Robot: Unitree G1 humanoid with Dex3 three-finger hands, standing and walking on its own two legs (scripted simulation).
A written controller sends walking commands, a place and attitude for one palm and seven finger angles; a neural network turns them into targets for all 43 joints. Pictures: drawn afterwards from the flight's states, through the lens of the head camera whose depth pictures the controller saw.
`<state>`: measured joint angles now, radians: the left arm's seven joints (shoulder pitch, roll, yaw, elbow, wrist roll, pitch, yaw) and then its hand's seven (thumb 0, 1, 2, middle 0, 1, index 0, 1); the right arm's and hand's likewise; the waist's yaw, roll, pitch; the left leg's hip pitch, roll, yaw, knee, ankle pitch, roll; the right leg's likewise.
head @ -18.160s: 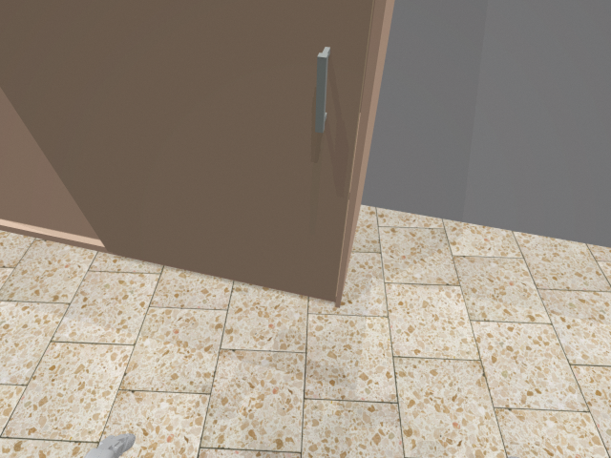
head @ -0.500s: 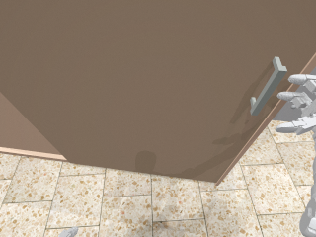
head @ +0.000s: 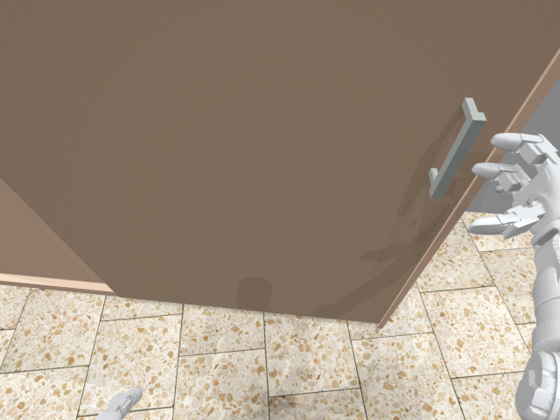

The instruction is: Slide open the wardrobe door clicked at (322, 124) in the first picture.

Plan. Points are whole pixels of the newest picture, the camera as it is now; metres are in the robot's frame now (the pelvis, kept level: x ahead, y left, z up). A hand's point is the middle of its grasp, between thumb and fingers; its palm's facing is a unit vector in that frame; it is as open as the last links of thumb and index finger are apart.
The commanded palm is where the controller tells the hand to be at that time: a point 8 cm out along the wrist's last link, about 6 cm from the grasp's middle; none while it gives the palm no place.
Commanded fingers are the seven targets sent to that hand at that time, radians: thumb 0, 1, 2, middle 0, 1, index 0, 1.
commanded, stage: feel for the door with the fingertips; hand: right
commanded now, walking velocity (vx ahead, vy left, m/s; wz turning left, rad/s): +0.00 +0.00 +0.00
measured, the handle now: (451, 152) +0.49 -0.20 +0.12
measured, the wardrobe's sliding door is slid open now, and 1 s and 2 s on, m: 0.00 0.00 0.00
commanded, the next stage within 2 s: slide the fingers in behind the handle in 0.94 s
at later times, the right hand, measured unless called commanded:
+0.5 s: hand (465, 185) +0.44 -0.21 +0.11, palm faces +0.01 +1.00 +0.02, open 14.0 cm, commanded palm +0.41 -0.26 +0.12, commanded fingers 0.00 0.50 -0.30 0.30 1.20 0.30 1.20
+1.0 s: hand (472, 178) +0.45 -0.22 +0.11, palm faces +0.02 +1.00 +0.01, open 13.8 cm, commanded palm +0.43 -0.26 +0.12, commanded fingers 0.00 0.50 -0.30 0.30 1.20 0.30 1.20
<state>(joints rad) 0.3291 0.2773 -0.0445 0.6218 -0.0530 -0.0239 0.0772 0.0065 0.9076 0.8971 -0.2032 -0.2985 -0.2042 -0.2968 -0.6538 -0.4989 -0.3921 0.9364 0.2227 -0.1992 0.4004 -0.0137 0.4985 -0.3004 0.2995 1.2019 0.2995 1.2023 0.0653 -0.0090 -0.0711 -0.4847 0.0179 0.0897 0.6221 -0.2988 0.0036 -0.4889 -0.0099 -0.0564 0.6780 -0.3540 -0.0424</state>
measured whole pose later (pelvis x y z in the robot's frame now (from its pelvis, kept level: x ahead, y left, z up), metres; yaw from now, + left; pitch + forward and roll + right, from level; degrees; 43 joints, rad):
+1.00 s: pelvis +0.00 +0.01 +0.00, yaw +0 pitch +10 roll +1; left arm 0.34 0.28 -0.04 0.64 -0.05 0.00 0.07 0.01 0.91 0.90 -0.20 -0.30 -0.20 -0.30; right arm -0.74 -0.49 -0.38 1.01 0.18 -0.25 0.34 -0.01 0.50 -0.30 0.32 1.21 0.33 1.23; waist 0.09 0.00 -0.05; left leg -0.52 0.00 0.09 0.64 -0.31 0.02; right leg -0.52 -0.02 -0.05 0.70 -0.36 -0.03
